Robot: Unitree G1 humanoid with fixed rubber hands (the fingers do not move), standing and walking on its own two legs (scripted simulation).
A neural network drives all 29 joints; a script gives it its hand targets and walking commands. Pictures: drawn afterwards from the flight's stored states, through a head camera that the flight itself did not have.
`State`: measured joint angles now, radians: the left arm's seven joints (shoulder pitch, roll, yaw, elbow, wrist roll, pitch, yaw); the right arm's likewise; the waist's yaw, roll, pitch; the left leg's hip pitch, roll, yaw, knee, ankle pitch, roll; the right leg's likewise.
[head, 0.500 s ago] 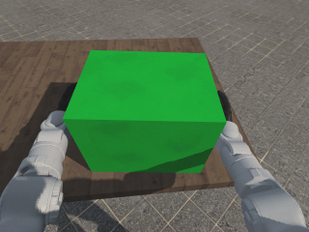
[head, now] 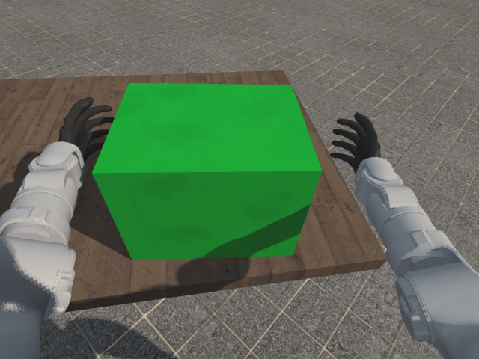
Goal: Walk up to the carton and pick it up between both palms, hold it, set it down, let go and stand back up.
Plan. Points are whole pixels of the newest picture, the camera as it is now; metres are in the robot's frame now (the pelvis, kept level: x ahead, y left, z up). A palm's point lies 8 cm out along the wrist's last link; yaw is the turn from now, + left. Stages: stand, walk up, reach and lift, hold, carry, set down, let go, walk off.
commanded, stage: set down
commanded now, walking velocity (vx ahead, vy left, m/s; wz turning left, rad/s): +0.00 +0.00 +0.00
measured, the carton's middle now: (212, 171) +0.45 -0.01 +0.09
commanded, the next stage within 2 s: none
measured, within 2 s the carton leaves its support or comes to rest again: neither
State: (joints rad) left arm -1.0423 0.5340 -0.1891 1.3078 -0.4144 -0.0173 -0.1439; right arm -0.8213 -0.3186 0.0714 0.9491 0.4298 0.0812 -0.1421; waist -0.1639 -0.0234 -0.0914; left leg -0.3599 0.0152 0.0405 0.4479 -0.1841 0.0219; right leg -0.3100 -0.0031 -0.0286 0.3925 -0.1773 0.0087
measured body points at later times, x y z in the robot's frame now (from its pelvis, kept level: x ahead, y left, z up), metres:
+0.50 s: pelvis +0.01 +0.00 +0.01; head +0.02 +0.03 +0.45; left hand +0.50 +0.21 +0.23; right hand +0.41 -0.26 +0.20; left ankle +0.02 +0.10 -0.74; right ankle +0.01 -0.13 -0.74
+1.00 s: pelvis +0.00 +0.00 +0.01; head +0.00 +0.03 +0.46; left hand +0.43 +0.25 +0.20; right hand +0.36 -0.24 +0.17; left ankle +0.02 +0.10 -0.74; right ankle +0.01 -0.13 -0.74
